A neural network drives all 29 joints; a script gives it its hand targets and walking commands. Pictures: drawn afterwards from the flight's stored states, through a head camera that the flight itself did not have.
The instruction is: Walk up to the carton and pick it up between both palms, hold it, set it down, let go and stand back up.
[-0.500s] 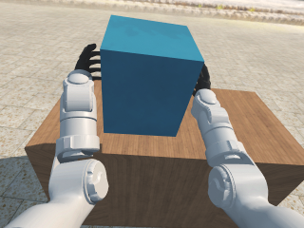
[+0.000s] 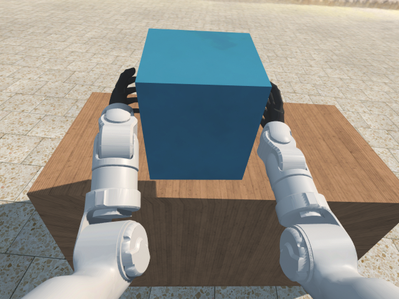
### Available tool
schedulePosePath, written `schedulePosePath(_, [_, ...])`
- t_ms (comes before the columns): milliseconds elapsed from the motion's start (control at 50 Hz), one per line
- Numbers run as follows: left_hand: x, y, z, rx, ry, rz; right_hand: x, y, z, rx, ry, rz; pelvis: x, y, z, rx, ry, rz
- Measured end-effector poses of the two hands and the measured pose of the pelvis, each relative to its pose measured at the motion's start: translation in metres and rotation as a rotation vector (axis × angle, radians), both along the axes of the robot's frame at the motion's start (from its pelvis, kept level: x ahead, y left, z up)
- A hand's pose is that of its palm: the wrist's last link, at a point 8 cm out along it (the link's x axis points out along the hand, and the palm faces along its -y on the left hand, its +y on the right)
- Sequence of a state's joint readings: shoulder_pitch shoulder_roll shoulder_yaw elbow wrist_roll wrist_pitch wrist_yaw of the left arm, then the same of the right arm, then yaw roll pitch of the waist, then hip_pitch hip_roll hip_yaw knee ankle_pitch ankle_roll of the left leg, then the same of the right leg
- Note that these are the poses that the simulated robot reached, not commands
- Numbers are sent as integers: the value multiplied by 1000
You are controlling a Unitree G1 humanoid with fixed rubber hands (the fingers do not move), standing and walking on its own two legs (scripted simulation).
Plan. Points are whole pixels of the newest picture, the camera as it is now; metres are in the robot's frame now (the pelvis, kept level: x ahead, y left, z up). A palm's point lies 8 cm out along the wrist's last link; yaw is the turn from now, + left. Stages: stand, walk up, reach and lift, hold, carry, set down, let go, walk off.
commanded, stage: set down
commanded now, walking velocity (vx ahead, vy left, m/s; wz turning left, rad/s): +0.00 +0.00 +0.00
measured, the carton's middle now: (198, 108) +0.44 -0.03 +0.20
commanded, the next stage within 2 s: none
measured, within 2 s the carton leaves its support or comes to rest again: neither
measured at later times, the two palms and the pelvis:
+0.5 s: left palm (138, 135) +0.40 +0.10 +0.16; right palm (275, 139) +0.38 -0.19 +0.16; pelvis +0.00 +0.00 +0.00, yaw -1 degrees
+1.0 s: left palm (129, 129) +0.43 +0.12 +0.16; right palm (264, 136) +0.40 -0.17 +0.15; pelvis +0.02 +0.00 +0.00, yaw -1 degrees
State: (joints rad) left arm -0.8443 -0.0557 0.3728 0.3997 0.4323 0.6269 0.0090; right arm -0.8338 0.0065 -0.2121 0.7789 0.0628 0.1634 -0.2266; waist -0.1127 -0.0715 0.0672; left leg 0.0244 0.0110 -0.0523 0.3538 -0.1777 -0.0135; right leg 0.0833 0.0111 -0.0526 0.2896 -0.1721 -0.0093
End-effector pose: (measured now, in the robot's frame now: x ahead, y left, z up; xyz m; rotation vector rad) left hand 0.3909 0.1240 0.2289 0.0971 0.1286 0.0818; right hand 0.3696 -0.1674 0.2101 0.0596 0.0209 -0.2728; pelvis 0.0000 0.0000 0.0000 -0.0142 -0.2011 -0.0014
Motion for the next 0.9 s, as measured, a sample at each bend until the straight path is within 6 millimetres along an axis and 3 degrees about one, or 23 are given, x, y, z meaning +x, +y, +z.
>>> schedulePosePath(100, [-4, 10, -8, -18, 39, -11, 2, 7, 9, 4, -19, 10, 0, 4, 0, 3, -11, 2])
schedulePosePath(200, [-5, 16, -29, -21, 78, -7, 6, 13, 8, 11, -37, 29, -1, 7, 1, 3, -9, 2])
schedulePosePath(300, [-3, 11, -53, -21, 108, -3, 10, 9, -8, 11, -22, 30, -3, 7, 1, 3, 13, 1])
schedulePosePath(420, [4, -8, -71, -9, 123, -8, 9, -9, -34, 21, 14, 4, -2, 1, 2, 3, 52, -6])
schedulePosePath(540, [16, -32, -68, -6, 109, -34, 5, -32, -55, 37, 61, -37, 1, -6, 2, 6, 84, -17])
schedulePosePath(660, [26, -44, -55, -9, 96, -58, 5, -42, -62, 53, 80, -54, 3, -11, 2, 13, 97, -26])
schedulePosePath(780, [31, -35, -48, -16, 81, -56, 13, -35, -54, 50, 64, -36, 7, -9, 2, 17, 96, -29])
schedulePosePath(900, [33, -15, -57, -40, 82, -37, 22, -18, -49, 25, 61, 1, 12, -4, 3, 16, 93, -24])
